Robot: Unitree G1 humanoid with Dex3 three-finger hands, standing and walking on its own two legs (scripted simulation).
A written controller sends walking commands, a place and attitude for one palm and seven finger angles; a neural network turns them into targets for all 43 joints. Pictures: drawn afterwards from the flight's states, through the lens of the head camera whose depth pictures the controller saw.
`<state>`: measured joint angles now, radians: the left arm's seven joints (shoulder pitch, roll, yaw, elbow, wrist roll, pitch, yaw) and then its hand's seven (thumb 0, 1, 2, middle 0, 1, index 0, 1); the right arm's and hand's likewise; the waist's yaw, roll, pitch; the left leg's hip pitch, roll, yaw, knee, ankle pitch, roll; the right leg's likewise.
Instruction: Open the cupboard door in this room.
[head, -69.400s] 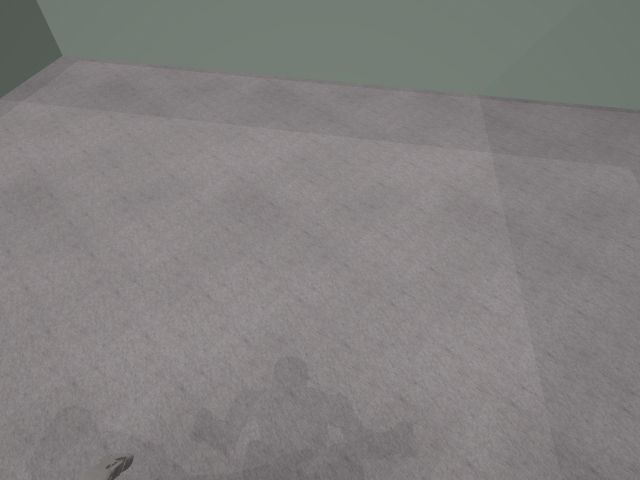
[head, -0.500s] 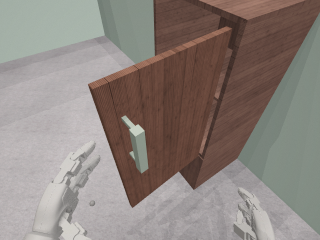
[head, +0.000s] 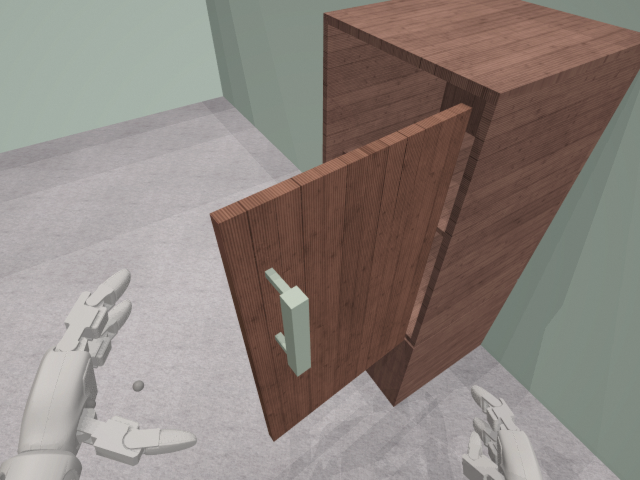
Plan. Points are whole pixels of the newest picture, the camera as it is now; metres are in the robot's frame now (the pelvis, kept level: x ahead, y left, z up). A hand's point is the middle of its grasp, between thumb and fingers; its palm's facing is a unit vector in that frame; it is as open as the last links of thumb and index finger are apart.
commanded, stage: draw the hand back to the body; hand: left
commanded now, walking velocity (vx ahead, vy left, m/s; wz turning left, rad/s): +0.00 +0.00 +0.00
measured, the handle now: (287, 323) +0.29 +0.08 +0.07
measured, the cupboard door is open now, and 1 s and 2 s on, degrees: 95 95 95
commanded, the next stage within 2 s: step back with the hand held close in 0.92 s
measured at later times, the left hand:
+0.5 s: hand (89, 316) +0.21 +0.25 +0.17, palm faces +0.42 -0.81 -0.41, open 9.6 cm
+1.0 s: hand (80, 316) +0.20 +0.24 +0.19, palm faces +0.45 -0.80 -0.40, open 7.4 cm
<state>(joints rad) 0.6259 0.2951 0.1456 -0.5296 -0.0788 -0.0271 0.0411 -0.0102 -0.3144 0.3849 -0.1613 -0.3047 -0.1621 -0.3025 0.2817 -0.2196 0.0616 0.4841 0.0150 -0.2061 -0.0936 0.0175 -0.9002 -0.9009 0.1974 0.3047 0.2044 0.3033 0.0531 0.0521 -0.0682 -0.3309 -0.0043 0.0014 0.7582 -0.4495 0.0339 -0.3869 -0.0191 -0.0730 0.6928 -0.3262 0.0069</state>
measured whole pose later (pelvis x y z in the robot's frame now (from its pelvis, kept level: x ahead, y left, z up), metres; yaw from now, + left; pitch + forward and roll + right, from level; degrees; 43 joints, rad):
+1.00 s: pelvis +0.01 -0.01 +0.03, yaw -1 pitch -5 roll -1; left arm 0.46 0.33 0.33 -0.40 -0.05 -0.07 0.11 0.02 0.89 0.90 -0.21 -0.31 -0.21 -0.30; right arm 0.20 -0.23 0.02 0.64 -0.01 -0.11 -0.07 0.02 -0.90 -0.90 0.20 0.30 0.20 0.30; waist 0.08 0.07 0.02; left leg -0.02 0.00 0.02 0.40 -0.30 0.02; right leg -0.11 0.00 -0.05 0.39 -0.20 -0.01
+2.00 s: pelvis -0.11 +0.01 +0.02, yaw -1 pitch +2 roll -4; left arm 0.55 0.43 0.49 -0.56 -0.01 -0.23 0.18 0.02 0.88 0.90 -0.21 -0.31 -0.21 -0.30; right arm 0.25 -0.16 0.00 0.62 -0.01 -0.12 -0.06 0.02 -0.90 -0.90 0.20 0.30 0.20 0.30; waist 0.00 0.00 0.00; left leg -0.42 0.02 0.01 0.51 -0.13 0.05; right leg -0.38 0.04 0.01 0.96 -0.47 0.02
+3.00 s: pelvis -0.26 -0.01 +0.02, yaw -1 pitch -1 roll +2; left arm 0.52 0.42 0.42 -0.46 -0.02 -0.18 0.16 0.02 0.89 0.90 -0.21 -0.31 -0.21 -0.30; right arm 0.26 -0.16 0.03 0.64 -0.02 -0.17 -0.06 0.02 -0.90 -0.90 0.20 0.30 0.20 0.30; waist -0.02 -0.04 0.02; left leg -0.23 -0.01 0.06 0.51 -0.26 0.01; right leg -0.28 0.00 -0.05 0.60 -0.34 0.00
